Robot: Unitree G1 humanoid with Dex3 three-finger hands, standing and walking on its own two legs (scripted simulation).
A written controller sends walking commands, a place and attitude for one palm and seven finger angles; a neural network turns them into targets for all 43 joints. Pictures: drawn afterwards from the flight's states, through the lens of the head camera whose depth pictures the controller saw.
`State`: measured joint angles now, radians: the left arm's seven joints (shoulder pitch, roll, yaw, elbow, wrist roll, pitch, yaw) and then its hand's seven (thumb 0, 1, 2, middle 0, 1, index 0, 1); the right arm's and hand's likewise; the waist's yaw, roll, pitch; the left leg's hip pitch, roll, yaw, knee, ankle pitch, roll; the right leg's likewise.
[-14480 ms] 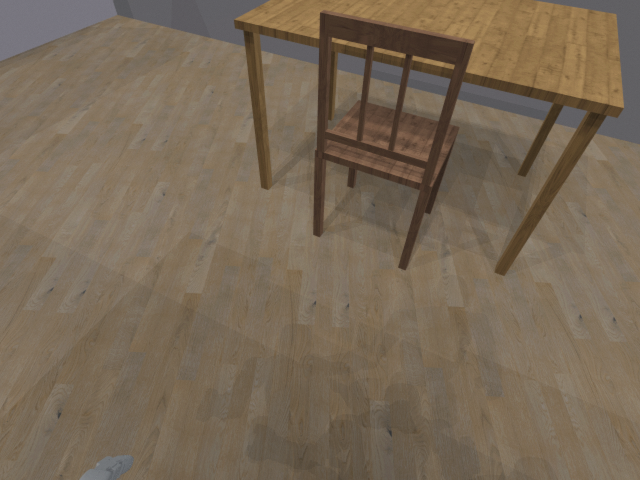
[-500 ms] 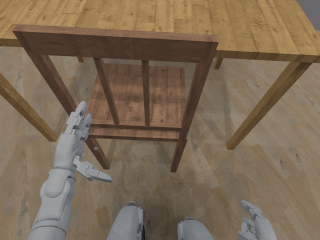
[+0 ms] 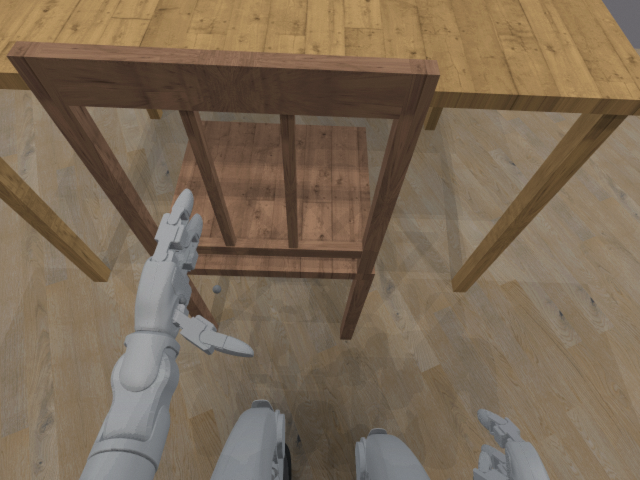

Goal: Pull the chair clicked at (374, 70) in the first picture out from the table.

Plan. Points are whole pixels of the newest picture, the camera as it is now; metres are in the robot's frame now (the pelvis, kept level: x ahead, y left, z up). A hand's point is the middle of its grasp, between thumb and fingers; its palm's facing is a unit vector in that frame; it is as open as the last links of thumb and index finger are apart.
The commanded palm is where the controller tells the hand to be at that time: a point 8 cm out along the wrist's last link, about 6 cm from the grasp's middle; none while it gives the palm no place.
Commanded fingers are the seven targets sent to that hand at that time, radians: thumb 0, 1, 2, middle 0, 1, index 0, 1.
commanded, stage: aim the fingers beside a spindle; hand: left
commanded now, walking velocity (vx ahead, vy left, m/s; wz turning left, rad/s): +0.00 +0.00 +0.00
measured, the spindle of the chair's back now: (213, 189) +0.49 +0.16 +0.02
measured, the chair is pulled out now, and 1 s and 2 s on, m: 0.00 0.00 0.00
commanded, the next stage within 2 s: none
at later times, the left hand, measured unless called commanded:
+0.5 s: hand (214, 283) +0.35 +0.14 +0.02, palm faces -0.02 -1.00 -0.04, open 16.9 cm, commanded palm +0.32 +0.20 +0.02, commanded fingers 0.00 -0.50 0.30 -0.06 -0.08 -0.06 -0.08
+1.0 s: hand (214, 292) +0.33 +0.14 +0.03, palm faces -0.02 -1.00 -0.04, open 16.9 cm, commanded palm +0.31 +0.20 +0.02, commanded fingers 0.00 -0.50 0.30 -0.06 -0.08 -0.06 -0.08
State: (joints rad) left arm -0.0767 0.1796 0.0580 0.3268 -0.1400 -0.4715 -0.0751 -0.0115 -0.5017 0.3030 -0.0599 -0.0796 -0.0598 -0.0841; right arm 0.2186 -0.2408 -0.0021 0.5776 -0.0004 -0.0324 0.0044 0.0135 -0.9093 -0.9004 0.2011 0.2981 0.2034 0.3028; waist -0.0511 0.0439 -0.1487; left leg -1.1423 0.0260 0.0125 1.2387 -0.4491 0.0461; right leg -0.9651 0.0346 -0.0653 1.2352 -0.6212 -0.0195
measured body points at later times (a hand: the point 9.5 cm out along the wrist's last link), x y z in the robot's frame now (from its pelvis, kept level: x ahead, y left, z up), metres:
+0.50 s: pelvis +0.00 -0.01 +0.00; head +0.10 -0.01 +0.44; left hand +0.34 +0.20 +0.02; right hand +0.15 -0.27 -0.11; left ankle +0.07 +0.09 -0.63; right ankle -0.01 -0.11 -0.63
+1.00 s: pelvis +0.00 -0.01 +0.00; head +0.11 -0.01 +0.44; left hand +0.32 +0.19 +0.03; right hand +0.15 -0.27 -0.11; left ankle +0.07 +0.09 -0.63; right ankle -0.01 -0.11 -0.63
